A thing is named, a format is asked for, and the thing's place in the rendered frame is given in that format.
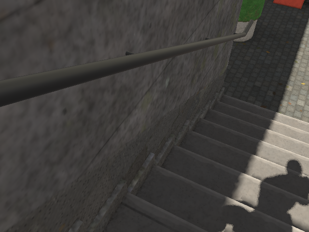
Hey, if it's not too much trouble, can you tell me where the stairs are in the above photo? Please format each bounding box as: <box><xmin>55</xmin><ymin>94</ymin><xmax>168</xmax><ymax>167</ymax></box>
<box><xmin>102</xmin><ymin>94</ymin><xmax>309</xmax><ymax>232</ymax></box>

